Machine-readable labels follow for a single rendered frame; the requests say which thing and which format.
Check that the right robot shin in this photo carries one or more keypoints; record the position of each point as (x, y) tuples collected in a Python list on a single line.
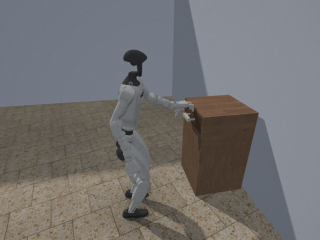
[(139, 193)]

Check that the drawer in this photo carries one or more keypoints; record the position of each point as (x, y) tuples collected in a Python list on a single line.
[(197, 123)]

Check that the handle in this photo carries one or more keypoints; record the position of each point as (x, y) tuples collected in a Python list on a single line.
[(188, 119)]

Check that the robot right forearm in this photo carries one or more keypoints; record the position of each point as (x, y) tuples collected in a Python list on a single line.
[(122, 140)]

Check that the left robot upper arm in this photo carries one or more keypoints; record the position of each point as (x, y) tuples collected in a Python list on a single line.
[(150, 97)]

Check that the left robot hand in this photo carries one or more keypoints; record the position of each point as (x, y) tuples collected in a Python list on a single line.
[(184, 104)]

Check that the robot left forearm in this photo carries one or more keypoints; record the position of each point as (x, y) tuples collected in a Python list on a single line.
[(166, 103)]

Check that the right robot upper arm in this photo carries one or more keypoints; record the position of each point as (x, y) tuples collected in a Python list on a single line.
[(126, 97)]

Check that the robot left thigh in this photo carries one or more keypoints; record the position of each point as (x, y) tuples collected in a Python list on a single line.
[(140, 144)]

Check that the cabinet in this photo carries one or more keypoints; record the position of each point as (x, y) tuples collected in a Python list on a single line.
[(216, 160)]

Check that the right robot hand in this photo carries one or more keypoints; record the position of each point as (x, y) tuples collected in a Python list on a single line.
[(133, 167)]

